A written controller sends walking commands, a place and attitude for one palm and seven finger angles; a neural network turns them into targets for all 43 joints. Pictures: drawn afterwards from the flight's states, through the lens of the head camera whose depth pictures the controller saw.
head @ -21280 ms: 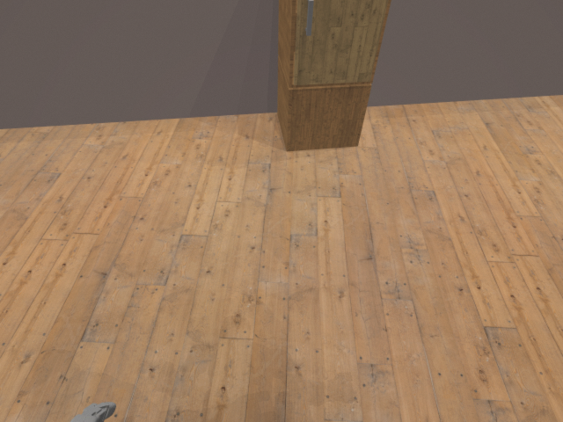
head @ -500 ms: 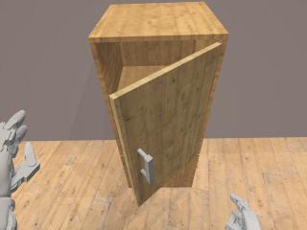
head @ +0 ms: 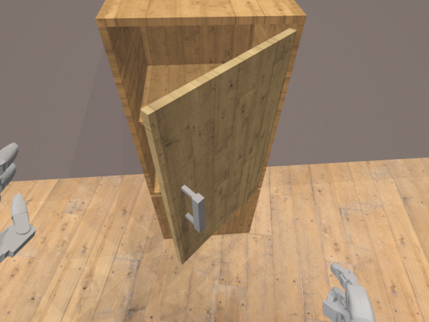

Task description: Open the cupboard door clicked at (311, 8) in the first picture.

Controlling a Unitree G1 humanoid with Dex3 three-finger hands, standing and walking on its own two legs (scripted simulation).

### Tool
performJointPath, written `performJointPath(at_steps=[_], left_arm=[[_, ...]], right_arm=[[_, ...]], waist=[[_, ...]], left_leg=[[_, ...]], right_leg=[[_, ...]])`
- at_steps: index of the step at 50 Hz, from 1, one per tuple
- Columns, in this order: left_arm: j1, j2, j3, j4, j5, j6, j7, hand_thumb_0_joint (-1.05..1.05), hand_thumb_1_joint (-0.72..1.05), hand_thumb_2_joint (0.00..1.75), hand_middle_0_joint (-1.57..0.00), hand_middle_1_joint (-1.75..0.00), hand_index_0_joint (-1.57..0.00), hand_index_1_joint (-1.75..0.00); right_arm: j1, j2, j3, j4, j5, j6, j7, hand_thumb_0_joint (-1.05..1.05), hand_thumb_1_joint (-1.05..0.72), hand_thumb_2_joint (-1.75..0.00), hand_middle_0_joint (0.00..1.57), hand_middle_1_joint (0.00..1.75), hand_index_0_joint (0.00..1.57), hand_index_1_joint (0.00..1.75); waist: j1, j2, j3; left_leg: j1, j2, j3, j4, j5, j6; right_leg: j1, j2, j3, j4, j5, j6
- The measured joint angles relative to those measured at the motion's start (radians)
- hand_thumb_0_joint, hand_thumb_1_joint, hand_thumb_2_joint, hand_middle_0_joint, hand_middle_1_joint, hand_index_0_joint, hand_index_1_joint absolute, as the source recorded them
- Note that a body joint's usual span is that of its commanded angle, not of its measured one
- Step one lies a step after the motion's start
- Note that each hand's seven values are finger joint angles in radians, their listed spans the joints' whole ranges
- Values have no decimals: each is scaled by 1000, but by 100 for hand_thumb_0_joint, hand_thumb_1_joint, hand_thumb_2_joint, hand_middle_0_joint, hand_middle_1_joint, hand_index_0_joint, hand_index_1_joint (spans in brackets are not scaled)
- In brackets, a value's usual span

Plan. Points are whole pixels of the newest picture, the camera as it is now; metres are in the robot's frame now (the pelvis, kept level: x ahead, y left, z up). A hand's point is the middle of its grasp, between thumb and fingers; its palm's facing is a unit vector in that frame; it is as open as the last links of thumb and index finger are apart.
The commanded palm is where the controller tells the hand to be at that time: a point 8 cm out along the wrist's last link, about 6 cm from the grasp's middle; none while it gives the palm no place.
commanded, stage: step back with the hand held close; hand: left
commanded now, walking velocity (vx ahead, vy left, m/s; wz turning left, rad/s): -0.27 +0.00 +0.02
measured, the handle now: (193, 209) +0.35 +0.07 -0.03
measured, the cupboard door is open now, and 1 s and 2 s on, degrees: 42 42 42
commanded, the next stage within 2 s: stop stepping back and stand still in 0.76 s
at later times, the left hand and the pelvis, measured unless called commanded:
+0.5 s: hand out of the picture +0.08 +0.30 +0.15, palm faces +0.51 -0.74 -0.44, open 7.4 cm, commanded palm +0.03 +0.34 +0.18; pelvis -0.09 +0.03 -0.02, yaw +5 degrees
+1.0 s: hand out of the picture +0.00 +0.27 +0.16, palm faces +0.31 -0.79 -0.53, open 7.4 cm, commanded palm -0.07 +0.31 +0.18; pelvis -0.23 +0.02 -0.02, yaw -3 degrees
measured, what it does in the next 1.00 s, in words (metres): walks backwards: right foot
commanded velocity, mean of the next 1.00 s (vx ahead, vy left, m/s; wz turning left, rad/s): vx -0.25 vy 0.01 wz -0.04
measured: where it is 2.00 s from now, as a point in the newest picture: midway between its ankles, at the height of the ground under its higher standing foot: outside the picture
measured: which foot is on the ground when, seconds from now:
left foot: down 0.00-1.00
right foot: down 0.00-0.54, up 0.56-0.98, down 1.00-1.00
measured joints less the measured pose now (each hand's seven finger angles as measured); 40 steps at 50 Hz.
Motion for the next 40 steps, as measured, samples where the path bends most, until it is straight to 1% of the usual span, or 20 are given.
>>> performJointPath(at_steps=[4,7,12,13,14,16,18,20,22,24,25,26,27,28,29,31,33,34,37,40], left_arm=[[2,4,14,-9,5,-14,8,2,88,89,-22,-30,-21,-30],[7,0,19,-11,17,-31,12,1,89,89,-22,-30,-21,-30],[-13,-7,31,-3,49,-50,12,1,89,89,-22,-30,-21,-30],[-20,-4,34,-4,54,-51,11,1,88,89,-22,-30,-21,-30],[-28,-2,36,-6,58,-53,10,2,88,89,-22,-30,-21,-30],[-42,-11,44,-16,62,-59,9,2,88,89,-22,-30,-21,-30],[-35,-22,55,-30,57,-69,10,2,88,89,-22,-30,-21,-30],[-16,-30,58,-48,48,-75,12,2,88,89,-22,-30,-21,-30],[-3,-36,47,-63,39,-80,18,2,88,89,-21,-30,-21,-30],[-4,-42,27,-69,36,-83,25,2,88,89,-21,-30,-21,-30],[-8,-41,19,-70,36,-82,27,1,88,89,-21,-30,-21,-30],[-16,-39,13,-72,35,-79,29,1,88,89,-21,-30,-21,-30],[-34,-32,12,-71,34,-77,29,1,88,89,-22,-30,-21,-30],[-58,-25,15,-67,37,-76,29,1,88,89,-22,-30,-21,-30],[-79,-17,23,-59,39,-77,29,1,88,89,-22,-30,-21,-30],[-99,-5,47,-43,44,-78,26,1,88,89,-22,-30,-21,-30],[-92,6,69,-50,40,-73,25,2,88,89,-22,-30,-21,-30],[-82,11,78,-65,35,-70,27,2,88,89,-22,-30,-21,-30],[-47,12,83,-122,18,-64,33,2,89,89,-21,-30,-21,-30],[-48,4,54,-154,6,-57,30,2,89,90,-21,-30,-21,-30]], right_arm=[[8,6,8,-9,-1,-8,1,2,-91,-90,20,30,20,30],[17,10,17,-18,-4,-18,4,2,-91,-90,20,30,20,30],[39,19,27,-29,-11,-41,6,2,-91,-90,20,30,21,30],[46,23,28,-29,-12,-46,7,2,-91,-90,20,30,21,30],[54,26,29,-27,-13,-51,8,2,-91,-90,20,30,21,30],[54,27,30,-18,-16,-59,12,2,-91,-90,20,30,21,30],[44,26,30,-8,-18,-66,18,2,-91,-90,21,30,21,30],[35,27,29,2,-18,-72,25,2,-91,-90,21,30,21,30],[29,27,23,17,-18,-76,32,2,-91,-90,21,30,21,30],[25,26,17,36,-21,-73,34,2,-91,-90,21,30,21,30],[25,26,16,42,-21,-71,33,2,-91,-90,21,30,21,30],[27,23,17,44,-20,-70,31,2,-91,-90,21,30,21,30],[23,22,17,43,-20,-72,24,2,-91,-90,21,30,21,30],[12,23,17,43,-22,-75,17,2,-91,-90,21,30,21,30],[0,26,15,43,-26,-81,12,2,-91,-90,21,30,21,30],[-17,41,11,44,-37,-96,14,2,-91,-90,20,30,21,30],[-17,58,11,41,-42,-112,23,2,-91,-90,20,30,21,30],[-15,67,14,42,-41,-119,30,2,-91,-90,20,30,21,30],[-12,88,27,48,-37,-136,46,2,-91,-90,20,30,21,30],[-22,98,41,56,-41,-147,48,2,-91,-90,21,30,21,30]], waist=[[-3,-7,-2],[0,-9,0],[2,-12,20],[-1,-16,22],[-4,-21,20],[3,-19,27],[11,-9,39],[20,-6,40],[29,-9,33],[33,-19,21],[32,-27,11],[28,-31,1],[21,-38,4],[20,-45,18],[21,-49,34],[19,-42,48],[14,-29,38],[18,-29,28],[33,-41,-9],[35,-48,-34]], left_leg=[[-22,-8,4,3,21,13],[-43,-15,6,11,34,24],[-87,-27,-1,50,37,42],[-97,-31,-3,58,41,44],[-111,-32,-2,68,46,46],[-134,-26,4,90,43,47],[-149,-17,3,107,37,43],[-169,-13,2,135,-13,33],[-194,-17,-3,191,-97,7],[-190,-22,-5,255,-135,-10],[-169,-20,-4,248,-138,-13],[-140,-16,-7,202,-124,-9],[-137,-19,-4,162,-39,7],[-143,-24,-1,156,6,26],[-147,-24,4,152,20,42],[-147,-10,4,124,33,58],[-154,10,-4,80,63,59],[-157,21,0,51,83,58],[-168,49,23,-36,145,52],[-178,66,37,-132,219,45]], right_leg=[[-22,-9,2,4,21,12],[-43,-16,3,15,32,21],[-87,-4,28,91,-12,38],[-83,-1,35,115,-10,39],[-76,3,45,131,-37,32],[-88,6,46,145,-53,25],[-97,10,35,153,-40,24],[-103,13,33,146,-27,23],[-110,11,35,137,-14,23],[-116,6,41,129,-2,28],[-122,2,42,127,4,34],[-133,0,40,129,7,40],[-145,-7,36,137,8,45],[-161,-8,40,167,-11,46],[-181,-1,51,235,-63,43],[-215,35,66,439,-158,40],[-209,59,61,582,-206,38],[-195,60,56,619,-225,38],[-125,38,39,623,-270,39],[-41,22,27,533,-314,34]])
